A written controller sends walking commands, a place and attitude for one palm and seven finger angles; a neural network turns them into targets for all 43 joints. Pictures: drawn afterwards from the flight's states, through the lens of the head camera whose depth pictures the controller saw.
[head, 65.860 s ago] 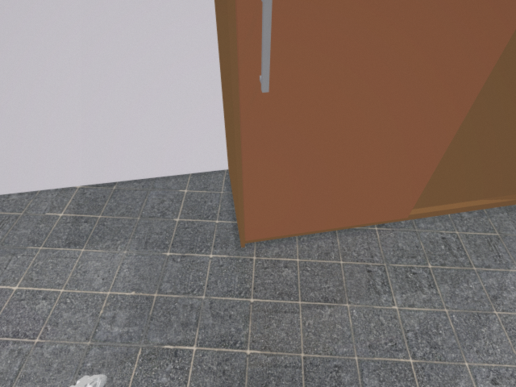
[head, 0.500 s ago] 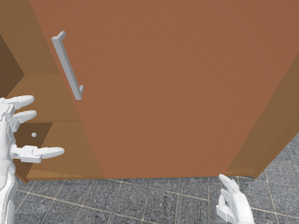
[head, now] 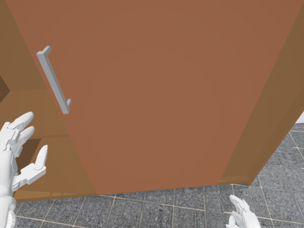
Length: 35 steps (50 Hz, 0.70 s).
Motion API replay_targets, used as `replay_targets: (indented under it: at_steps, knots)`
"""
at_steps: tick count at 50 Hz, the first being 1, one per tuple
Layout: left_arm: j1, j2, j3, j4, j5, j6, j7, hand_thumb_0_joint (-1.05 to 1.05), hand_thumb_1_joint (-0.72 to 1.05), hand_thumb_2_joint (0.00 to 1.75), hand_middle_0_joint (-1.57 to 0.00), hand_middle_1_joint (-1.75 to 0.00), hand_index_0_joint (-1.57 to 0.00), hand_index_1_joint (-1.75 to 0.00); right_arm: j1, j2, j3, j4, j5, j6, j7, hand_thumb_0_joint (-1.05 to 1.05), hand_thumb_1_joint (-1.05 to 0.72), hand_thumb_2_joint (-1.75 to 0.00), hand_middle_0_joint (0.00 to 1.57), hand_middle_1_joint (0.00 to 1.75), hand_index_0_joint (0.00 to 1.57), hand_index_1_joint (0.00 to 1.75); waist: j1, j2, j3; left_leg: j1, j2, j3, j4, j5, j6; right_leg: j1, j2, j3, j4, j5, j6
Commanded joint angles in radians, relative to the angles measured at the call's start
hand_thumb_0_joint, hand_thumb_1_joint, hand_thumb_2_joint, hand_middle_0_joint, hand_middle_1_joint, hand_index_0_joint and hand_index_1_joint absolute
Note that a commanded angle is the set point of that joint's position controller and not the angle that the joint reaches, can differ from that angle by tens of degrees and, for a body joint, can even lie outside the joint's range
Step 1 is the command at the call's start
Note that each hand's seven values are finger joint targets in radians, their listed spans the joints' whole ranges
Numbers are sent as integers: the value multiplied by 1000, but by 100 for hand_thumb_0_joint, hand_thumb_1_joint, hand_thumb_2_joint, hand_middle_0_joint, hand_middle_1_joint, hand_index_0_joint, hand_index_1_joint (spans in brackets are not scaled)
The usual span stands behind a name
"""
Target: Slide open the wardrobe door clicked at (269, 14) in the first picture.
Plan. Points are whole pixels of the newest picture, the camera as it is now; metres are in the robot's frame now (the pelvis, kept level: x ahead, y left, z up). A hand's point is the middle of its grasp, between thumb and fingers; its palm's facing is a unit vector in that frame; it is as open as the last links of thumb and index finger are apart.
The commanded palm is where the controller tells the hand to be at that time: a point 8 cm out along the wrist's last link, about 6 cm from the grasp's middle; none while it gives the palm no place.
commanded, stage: draw the hand back to the body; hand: left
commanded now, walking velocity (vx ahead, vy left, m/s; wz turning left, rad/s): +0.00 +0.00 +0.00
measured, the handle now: (57, 82) +0.47 +0.37 +0.16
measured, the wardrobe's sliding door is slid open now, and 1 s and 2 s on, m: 0.55 0.55 0.55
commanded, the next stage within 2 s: step back with the hand held close in 0.36 s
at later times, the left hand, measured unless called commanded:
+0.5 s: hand (58, 149) +0.23 +0.24 +0.15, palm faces +0.40 -0.82 -0.40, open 7.5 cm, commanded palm +0.18 +0.28 +0.18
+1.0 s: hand (34, 159) +0.19 +0.27 +0.16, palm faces +0.37 -0.81 -0.45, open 7.5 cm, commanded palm +0.14 +0.31 +0.18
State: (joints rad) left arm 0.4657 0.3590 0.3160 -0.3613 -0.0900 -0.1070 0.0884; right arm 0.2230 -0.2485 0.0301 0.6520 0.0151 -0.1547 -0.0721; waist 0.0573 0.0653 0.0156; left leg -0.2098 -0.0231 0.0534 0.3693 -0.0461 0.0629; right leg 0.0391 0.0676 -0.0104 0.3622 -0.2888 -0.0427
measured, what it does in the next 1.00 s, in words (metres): stands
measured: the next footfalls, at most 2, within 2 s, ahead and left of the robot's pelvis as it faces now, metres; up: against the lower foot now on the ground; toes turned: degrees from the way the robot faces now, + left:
left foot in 1.32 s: +0.05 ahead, +0.12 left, +0.00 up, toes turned -1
right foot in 1.74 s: -0.21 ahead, +0.00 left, +0.00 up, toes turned -9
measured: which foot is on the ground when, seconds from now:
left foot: down 0.00-1.00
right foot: down 0.00-1.00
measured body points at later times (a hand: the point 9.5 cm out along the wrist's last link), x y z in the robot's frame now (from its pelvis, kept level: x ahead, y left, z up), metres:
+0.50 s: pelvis +0.04 -0.02 +0.00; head +0.02 -0.04 +0.45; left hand +0.20 +0.28 +0.17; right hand +0.24 -0.23 -0.08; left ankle +0.11 +0.07 -0.74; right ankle -0.05 -0.09 -0.74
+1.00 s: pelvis -0.01 +0.01 -0.01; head -0.01 +0.02 +0.44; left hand +0.17 +0.31 +0.18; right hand +0.16 -0.24 -0.08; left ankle +0.11 +0.07 -0.74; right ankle -0.05 -0.09 -0.74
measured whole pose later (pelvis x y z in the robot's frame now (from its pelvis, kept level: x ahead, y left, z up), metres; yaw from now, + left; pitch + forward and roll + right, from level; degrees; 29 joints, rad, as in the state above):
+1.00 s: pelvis -0.01 +0.01 -0.01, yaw -1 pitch -1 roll -3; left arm 0.55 0.44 0.40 -0.51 -0.08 -0.14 0.12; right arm 0.22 -0.25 0.01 0.54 0.03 0.05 -0.08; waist 0.02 0.04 0.00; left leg -0.39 0.01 0.06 0.49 -0.09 0.08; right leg -0.13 0.08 -0.04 0.46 -0.31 -0.02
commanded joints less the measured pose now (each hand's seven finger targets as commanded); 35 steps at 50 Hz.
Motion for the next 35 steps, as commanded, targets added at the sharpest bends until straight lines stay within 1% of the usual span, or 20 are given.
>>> replay_targets:
  at_steps: [1,3,4,5,7,8,9,10,11,13,19,22,23,24,25,26,27,30,32,35]
  knots:
    - [-98,201,117,-239,-7,-73,19,0,90,90,-20,-30,-20,-30,-190,-99,-43,-180,0,-62,-11,0,-90,-90,20,30,20,30,11,-27,19,217,63,-93,-68,-280,-29,-327,-63,43,-173,-104,24]
    - [-111,183,108,-230,-9,-68,25,0,90,90,-20,-30,-20,-30,-190,-90,-44,-174,-1,-54,-18,0,-90,-90,20,30,20,30,5,-20,46,203,62,-89,-63,-262,-26,-316,-68,46,-174,-94,23]
    - [-141,220,139,-227,-5,-71,27,0,90,90,-20,-30,-20,-30,-191,-97,-44,-169,-3,-53,-19,0,-90,-90,20,30,20,30,9,-22,25,220,59,-85,-52,-241,-24,-323,-68,47,-182,-82,23]
    - [-128,181,110,-218,-6,-69,25,0,90,90,-20,-30,-20,-30,-190,-85,-42,-167,-3,-49,-21,0,-90,-90,20,30,20,30,5,5,34,223,61,-83,-53,-236,-25,-318,-69,47,-175,-76,21]
    - [-154,209,130,-218,-1,-68,25,0,90,90,-20,-30,-20,-30,-186,-94,-40,-162,-4,-49,-21,0,-90,-90,20,30,20,30,10,29,-7,246,60,-86,-52,-203,-23,-302,-67,40,-168,-26,19]
    - [-135,169,100,-233,-6,-65,26,0,90,90,-20,-30,-20,-30,-188,-83,-41,-164,-4,-47,-22,0,-90,-90,20,30,20,30,9,49,-4,247,62,-89,-53,-182,-25,-285,-67,40,-153,-6,18]
    - [-150,201,123,-231,-3,-61,26,0,90,90,-20,-30,-20,-30,-189,-92,-37,-165,-6,-46,-20,0,-90,-90,20,30,20,30,14,30,-23,259,60,-92,-52,-161,-24,-288,-63,38,-157,14,18]
    - [-124,162,93,-229,-5,-56,23,0,90,90,-20,-30,-20,-30,-189,-83,-37,-169,-8,-44,-19,0,-90,-90,20,30,20,30,13,37,-25,258,63,-92,-50,-141,-23,-277,-64,36,-142,29,17]
    - [-134,190,114,-236,-2,-54,23,0,90,90,-20,-30,-20,-30,-186,-91,-38,-170,-9,-42,-17,0,-90,-90,20,30,20,30,17,10,-57,271,61,-90,-44,-110,-22,-272,-61,34,-144,55,18]
    - [-87,152,85,-226,-10,-39,19,0,90,90,-20,-30,-20,-30,-187,-85,-40,-175,-9,-34,-16,0,-90,-90,20,30,20,30,18,5,-54,267,62,-83,-36,-50,-17,-253,-65,37,-131,114,19]
    - [-82,206,135,-242,-8,-14,13,0,90,90,-20,-30,-20,-30,-186,-91,-41,-184,-10,1,-8,0,-90,-90,20,30,20,30,26,-47,-116,266,50,-63,3,86,-12,-215,-73,37,-106,312,28]
    - [-78,214,142,-238,-9,-1,9,0,90,90,-20,-30,-20,-30,-186,-89,-39,-188,-9,17,-6,0,-90,-90,20,30,20,30,27,-35,-131,264,46,-54,18,117,-11,-201,-78,34,-97,373,33]
    - [-69,182,115,-246,-12,4,8,0,90,90,-20,-30,-20,-30,-187,-80,-41,-189,-6,24,-7,0,-90,-90,20,30,20,30,21,1,-111,259,46,-47,20,125,-13,-202,-82,37,-88,389,34]
    - [-177,260,171,-297,-8,-1,16,0,90,90,-20,-30,-20,-30,-195,-90,-40,-189,-4,25,-8,0,-90,-90,20,30,20,30,22,1,-133,267,41,-51,24,123,-14,-209,-77,37,-96,388,34]
    - [-285,354,264,-353,3,-54,32,0,90,90,-20,-30,-20,-30,-196,-110,-39,-217,2,55,-14,0,-90,-90,20,30,20,30,-20,-21,-26,230,57,-65,113,115,20,-335,-129,88,-126,468,102]
    - [-167,275,217,-247,7,-59,28,0,90,90,-20,-30,-20,-30,-195,-88,-34,-195,-8,77,-19,0,-90,-90,20,30,20,30,-19,-89,-57,204,57,-69,144,159,27,-317,-145,63,-94,563,122]
    - [-144,276,211,-240,11,-60,25,0,90,90,-20,-30,-20,-30,-195,-92,-37,-210,-5,89,-19,0,-90,-90,20,30,20,30,-16,-106,-90,212,52,-58,156,223,30,-292,-153,53,-62,689,139]
    - [-29,208,171,-221,14,-49,15,0,90,90,-20,-30,-20,-30,-157,-101,-54,-239,7,134,-7,0,-90,-90,20,30,20,30,-36,-83,-195,242,44,-19,175,372,40,-247,-136,22,56,876,173]
    - [37,200,169,-238,11,-41,15,0,90,90,-20,-30,-20,-30,-156,-106,-61,-260,12,156,-5,0,-90,-90,20,30,20,30,-36,-40,-251,276,58,-24,169,445,48,-252,-118,9,113,833,177]
    - [72,221,192,-299,8,-36,21,0,90,90,-20,-30,-20,-30,-160,-108,-64,-292,16,176,4,0,-90,-90,20,30,20,30,-28,-30,-226,200,100,-66,137,431,44,-279,-86,13,109,531,149]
